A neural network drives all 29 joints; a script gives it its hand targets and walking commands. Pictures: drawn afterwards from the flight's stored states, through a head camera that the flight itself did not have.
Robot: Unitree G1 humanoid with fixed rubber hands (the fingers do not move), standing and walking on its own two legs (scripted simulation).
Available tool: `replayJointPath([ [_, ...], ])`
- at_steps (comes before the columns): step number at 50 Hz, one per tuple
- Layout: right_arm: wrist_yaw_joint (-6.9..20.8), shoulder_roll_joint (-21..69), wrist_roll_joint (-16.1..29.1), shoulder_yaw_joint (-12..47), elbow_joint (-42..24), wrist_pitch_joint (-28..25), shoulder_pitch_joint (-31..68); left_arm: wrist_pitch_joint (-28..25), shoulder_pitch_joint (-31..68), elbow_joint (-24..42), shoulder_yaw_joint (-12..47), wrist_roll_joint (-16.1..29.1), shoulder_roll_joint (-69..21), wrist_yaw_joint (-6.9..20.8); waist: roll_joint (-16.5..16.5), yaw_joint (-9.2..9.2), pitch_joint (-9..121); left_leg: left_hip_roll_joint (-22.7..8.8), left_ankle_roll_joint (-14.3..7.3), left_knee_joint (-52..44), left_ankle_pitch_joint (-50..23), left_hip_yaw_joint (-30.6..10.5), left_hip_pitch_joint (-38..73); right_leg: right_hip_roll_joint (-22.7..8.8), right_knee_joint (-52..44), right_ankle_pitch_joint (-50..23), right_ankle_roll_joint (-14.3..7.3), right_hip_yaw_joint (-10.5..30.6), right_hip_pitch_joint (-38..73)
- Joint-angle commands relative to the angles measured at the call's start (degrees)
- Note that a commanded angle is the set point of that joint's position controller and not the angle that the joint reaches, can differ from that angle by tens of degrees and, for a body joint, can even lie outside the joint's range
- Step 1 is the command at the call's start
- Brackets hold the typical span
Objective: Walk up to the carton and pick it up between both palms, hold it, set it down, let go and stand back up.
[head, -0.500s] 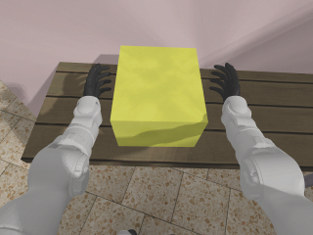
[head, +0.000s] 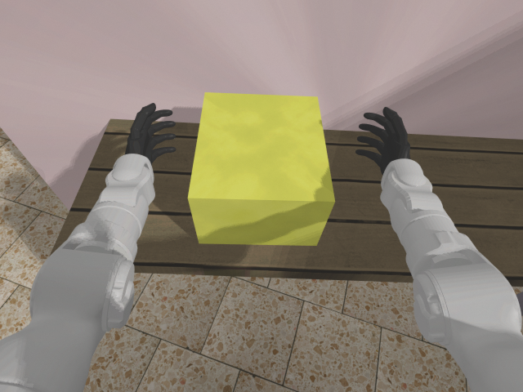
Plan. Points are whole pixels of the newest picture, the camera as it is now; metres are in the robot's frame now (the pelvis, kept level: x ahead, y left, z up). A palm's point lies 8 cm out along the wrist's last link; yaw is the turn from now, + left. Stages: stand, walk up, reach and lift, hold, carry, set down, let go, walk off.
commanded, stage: set down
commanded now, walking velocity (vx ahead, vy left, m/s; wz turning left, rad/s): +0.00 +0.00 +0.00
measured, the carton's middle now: (260, 168) +0.52 +0.02 -0.01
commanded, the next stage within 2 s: none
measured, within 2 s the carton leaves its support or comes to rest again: neither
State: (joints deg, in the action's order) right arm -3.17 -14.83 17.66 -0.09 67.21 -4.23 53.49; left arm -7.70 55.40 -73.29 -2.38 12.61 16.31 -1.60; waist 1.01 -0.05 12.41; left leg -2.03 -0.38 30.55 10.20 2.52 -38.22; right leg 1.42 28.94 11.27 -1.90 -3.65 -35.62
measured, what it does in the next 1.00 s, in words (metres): stands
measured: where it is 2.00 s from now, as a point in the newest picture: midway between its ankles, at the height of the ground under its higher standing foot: outside the picture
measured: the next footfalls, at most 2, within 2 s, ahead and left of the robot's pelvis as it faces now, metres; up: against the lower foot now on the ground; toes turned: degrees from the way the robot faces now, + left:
none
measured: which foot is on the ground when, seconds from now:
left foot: down 0.00-1.00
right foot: down 0.00-1.00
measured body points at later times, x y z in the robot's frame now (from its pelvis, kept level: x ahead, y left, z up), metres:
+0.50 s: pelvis +0.00 -0.01 +0.00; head +0.04 +0.02 +0.45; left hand +0.40 +0.23 +0.04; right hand +0.41 -0.19 +0.06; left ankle +0.03 +0.11 -0.73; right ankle +0.01 -0.10 -0.73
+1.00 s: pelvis +0.01 -0.01 +0.01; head +0.04 +0.02 +0.46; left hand +0.35 +0.22 +0.02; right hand +0.35 -0.19 +0.03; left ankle +0.03 +0.11 -0.73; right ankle +0.01 -0.10 -0.73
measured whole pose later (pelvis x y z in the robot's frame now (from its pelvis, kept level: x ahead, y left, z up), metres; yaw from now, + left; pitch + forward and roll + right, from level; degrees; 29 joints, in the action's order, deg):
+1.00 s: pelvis +0.01 -0.01 +0.01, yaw +2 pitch +6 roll +0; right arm -4.1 -9.5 15.6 2.6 41.8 -10.6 17.1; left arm -7.8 18.9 -43.2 -2.6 10.1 15.3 1.4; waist 3.0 -0.9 3.5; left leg -1.4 0.7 25.8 10.6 0.4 -20.8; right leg 1.7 24.5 12.4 -2.6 -4.1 -17.9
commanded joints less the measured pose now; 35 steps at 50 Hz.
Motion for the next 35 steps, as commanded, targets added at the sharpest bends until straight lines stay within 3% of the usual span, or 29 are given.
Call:
replayJointPath([
  [1,-0.28,-6.37,-0.98,-1.69,-12.79,-2.52,22.34,-3.42,24.87,11.83,0.04,0.91,10.01,0.37,-1.95,0.98,35.33,1.96,1.61,-1.45,-11.85,-1.07,18.17,-0.78,-2.39,-11.65,2.16,1.83,15.46],
  [9,-1.64,-5.93,-5.36,-6.44,-17.51,-4.22,17.88,-5.51,22.56,18.11,1.95,2.09,9.24,0.45,-5.4,-1.78,40.38,1.97,3.1,1.34,-12.24,-1.68,21.09,-0.16,-0.99,-10.21,1.48,0.81,12.13],
  [14,-2.12,-6.67,-4.63,-6.0,-22.3,-5.68,10.33,-4.9,15.18,25.61,-0.05,0.36,9.99,0.76,-7.28,-1.76,43.14,2.57,4.31,3.11,-20.65,-1.79,25.47,0.75,-0.42,-16.4,1.79,0.85,14.5],
  [20,-1.51,-6.63,-1.9,-3.51,-26.69,-4.96,6.43,-2.98,10.45,30.24,-1.09,0.3,11.37,1.23,-6.52,-0.6,38.49,3.16,3.59,1.76,-18.65,-1.59,23.46,0.51,-0.94,-14.35,2.24,2.03,17.0],
  [26,-0.18,-5.83,-0.26,-1.46,-26.24,-3.63,3.93,-2.1,7.12,28.45,0.66,1.78,10.02,1.98,-5.14,-0.2,29.38,2.83,2.53,-0.35,-13.73,-2.28,22.32,0.02,-2.38,-8.42,1.88,2.55,15.93],
  [35,-0.43,-5.02,0.36,0.66,-28.57,-5.16,-5.57,-2.42,-3.23,30.7,-0.98,0.07,9.15,3.16,-1.79,-0.04,23.53,2.92,1.61,-2.61,-15.87,-2.3,23.84,-0.25,-3.85,-13.36,2.25,3.68,22.56],
])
